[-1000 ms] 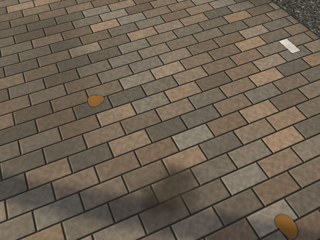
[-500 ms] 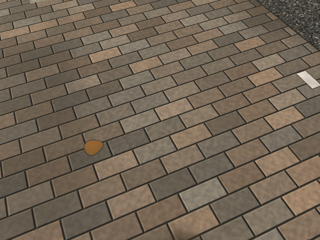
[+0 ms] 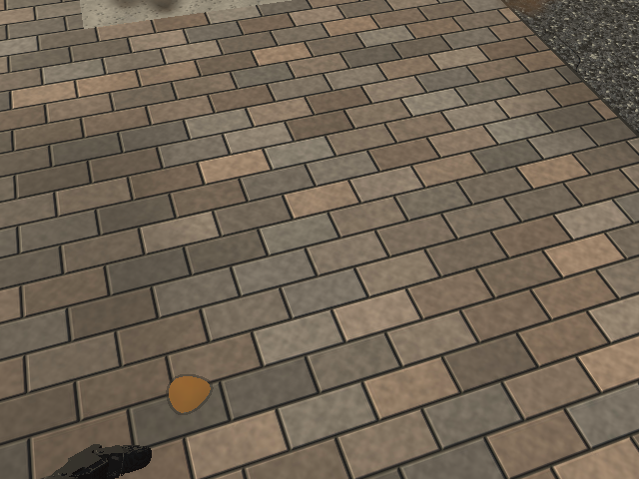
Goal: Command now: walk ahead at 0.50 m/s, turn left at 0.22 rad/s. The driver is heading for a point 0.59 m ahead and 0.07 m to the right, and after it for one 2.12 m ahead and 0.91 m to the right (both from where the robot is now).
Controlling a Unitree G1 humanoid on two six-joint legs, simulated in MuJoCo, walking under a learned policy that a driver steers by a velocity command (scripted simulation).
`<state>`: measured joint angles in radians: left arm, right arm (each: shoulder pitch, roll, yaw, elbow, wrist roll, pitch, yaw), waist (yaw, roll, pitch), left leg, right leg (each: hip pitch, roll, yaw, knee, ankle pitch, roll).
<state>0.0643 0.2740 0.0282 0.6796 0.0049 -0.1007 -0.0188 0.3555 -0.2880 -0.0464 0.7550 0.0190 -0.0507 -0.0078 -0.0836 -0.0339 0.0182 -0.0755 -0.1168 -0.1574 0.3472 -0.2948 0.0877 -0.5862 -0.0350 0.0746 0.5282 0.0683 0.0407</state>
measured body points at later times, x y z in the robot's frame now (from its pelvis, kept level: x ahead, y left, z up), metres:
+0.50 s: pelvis +0.28 -0.02 +0.00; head +0.31 -0.02 +0.45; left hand +0.26 +0.27 -0.13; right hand +0.51 -0.24 -0.08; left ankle +0.45 +0.14 -0.71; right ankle +0.19 -0.13 -0.74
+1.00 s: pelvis +0.44 +0.02 +0.00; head +0.48 +0.00 +0.45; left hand +0.64 +0.26 -0.10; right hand +0.51 -0.28 -0.12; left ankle +0.46 +0.13 -0.74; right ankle +0.48 -0.12 -0.71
